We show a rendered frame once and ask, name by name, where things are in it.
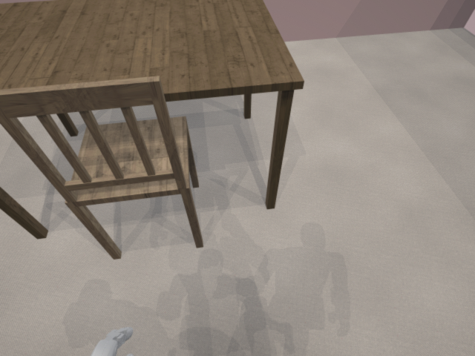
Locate chair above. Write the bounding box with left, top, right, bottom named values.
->
left=0, top=76, right=203, bottom=260

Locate robot left hand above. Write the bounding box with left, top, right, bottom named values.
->
left=91, top=327, right=133, bottom=356

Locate table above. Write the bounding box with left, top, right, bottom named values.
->
left=0, top=0, right=304, bottom=239

